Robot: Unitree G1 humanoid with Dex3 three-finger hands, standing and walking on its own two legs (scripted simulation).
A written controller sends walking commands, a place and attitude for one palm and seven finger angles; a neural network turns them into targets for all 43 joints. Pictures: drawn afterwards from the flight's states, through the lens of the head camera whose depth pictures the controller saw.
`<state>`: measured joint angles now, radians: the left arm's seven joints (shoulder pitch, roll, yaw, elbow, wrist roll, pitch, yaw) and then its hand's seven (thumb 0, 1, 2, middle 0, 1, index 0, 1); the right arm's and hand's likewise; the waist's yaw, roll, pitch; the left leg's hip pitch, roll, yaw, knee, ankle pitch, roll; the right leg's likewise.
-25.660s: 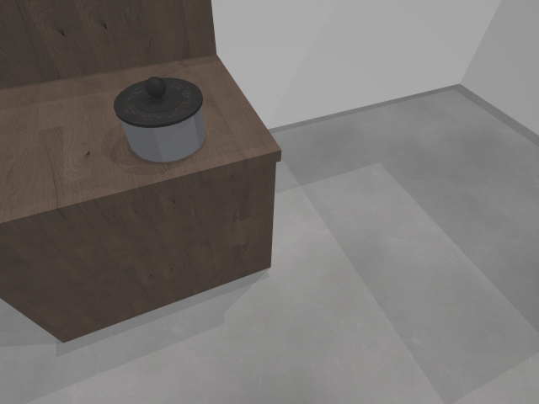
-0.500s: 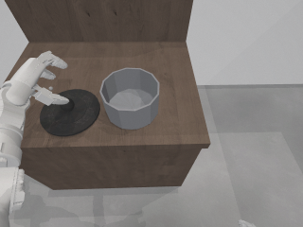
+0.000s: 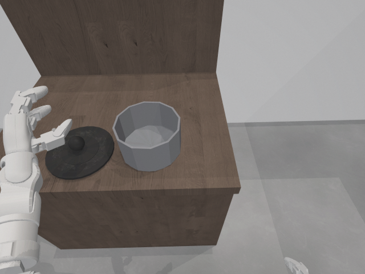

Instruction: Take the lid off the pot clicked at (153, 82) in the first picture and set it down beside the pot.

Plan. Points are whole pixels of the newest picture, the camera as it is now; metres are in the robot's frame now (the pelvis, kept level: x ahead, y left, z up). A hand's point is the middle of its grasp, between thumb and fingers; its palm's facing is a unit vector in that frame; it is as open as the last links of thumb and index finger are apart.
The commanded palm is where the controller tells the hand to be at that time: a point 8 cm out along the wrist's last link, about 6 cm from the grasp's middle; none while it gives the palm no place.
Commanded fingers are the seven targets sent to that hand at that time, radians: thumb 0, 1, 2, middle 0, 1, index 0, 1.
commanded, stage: draw the hand back to the body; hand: left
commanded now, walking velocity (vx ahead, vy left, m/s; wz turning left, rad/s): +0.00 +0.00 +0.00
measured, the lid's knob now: (76, 143) +0.48 +0.36 -0.05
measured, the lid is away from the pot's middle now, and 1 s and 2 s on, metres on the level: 0.23 0.23 0.23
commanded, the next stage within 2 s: step back with the hand held close in 1.18 s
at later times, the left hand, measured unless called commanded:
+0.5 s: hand (46, 174) +0.25 +0.25 +0.15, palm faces +0.44 -0.85 -0.29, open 7.5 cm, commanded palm +0.19 +0.29 +0.17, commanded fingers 0.00 0.90 0.90 -0.20 -0.30 -0.20 -0.30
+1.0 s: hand (32, 232) +0.16 +0.23 +0.15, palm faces +0.38 -0.85 -0.36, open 7.4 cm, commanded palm +0.09 +0.27 +0.17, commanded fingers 0.00 0.90 0.90 -0.20 -0.30 -0.20 -0.30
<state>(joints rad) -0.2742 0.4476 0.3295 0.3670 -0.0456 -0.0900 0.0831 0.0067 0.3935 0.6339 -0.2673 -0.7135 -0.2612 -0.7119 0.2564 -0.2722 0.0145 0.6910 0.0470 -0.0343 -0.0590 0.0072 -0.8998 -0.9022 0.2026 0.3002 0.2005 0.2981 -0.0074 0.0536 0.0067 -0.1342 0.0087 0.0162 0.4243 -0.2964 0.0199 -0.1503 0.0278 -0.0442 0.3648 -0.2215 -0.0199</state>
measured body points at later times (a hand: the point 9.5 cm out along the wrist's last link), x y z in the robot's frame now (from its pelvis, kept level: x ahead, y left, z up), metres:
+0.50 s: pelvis -0.03 -0.02 +0.00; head -0.04 -0.05 +0.45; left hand +0.22 +0.29 +0.17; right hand +0.16 -0.25 -0.09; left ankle -0.05 +0.10 -0.74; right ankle -0.02 -0.11 -0.74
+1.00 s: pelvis -0.03 -0.01 +0.00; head -0.06 -0.04 +0.45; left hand +0.13 +0.27 +0.17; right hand +0.16 -0.24 -0.08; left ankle -0.05 +0.10 -0.74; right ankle -0.02 -0.11 -0.74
